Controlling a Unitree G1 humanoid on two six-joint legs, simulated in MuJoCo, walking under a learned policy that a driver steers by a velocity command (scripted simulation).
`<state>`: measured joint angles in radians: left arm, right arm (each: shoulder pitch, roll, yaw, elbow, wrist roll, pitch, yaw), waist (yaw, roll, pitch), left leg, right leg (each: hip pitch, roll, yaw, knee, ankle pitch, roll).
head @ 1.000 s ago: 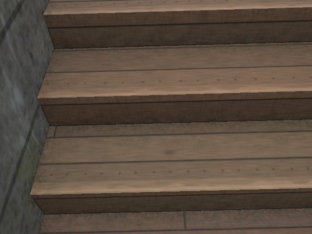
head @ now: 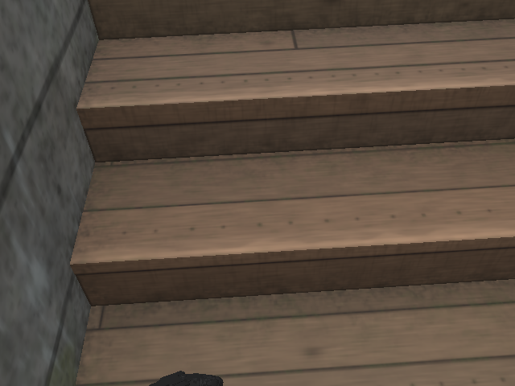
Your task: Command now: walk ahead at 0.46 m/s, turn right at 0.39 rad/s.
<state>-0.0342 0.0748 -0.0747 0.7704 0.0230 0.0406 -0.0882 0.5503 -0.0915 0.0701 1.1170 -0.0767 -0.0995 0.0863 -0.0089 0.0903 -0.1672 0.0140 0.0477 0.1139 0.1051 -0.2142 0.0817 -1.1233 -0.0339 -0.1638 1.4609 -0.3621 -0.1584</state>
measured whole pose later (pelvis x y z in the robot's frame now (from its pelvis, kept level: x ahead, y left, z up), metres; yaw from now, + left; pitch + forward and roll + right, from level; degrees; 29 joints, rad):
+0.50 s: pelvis +0.25 +0.00 +0.15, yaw -16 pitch +6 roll +3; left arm 0.58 0.09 -0.08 1.13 0.04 -0.10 -0.08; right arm -0.04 -0.10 0.09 0.77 -0.08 0.01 0.04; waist 0.07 -0.07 -0.13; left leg -1.18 0.07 0.07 1.59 -0.38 0.05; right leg -0.16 0.03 0.21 0.44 -0.37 -0.08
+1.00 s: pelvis +0.51 -0.04 +0.29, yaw -25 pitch +4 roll +1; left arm -0.06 0.11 -0.08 0.78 0.03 -0.03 -0.04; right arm 0.58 -0.04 0.06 1.17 -0.07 -0.10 0.01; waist -0.09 -0.03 -0.05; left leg -0.03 -0.02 0.16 0.37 -0.41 0.02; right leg -1.48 -0.09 0.01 1.86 -0.25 -0.18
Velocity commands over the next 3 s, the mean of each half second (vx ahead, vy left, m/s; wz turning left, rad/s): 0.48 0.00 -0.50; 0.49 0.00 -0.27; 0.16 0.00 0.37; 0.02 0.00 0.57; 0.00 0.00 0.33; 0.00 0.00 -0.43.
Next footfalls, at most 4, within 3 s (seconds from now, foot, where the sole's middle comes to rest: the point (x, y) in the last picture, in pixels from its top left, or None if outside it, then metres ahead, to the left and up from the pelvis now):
0.04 right None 0.16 -0.09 -0.63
0.54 left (238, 373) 0.46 0.08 -0.47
1.10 right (404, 216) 0.73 -0.28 -0.31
1.56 left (288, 194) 0.80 -0.03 -0.31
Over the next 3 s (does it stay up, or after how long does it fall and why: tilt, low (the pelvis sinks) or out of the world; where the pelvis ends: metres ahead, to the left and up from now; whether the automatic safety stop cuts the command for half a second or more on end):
stays up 0.73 -0.22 0.46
